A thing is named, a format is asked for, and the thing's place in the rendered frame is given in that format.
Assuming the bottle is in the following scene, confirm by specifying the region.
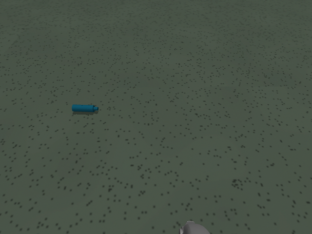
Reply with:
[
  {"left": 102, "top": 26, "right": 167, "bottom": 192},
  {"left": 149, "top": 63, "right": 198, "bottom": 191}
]
[{"left": 72, "top": 104, "right": 98, "bottom": 112}]

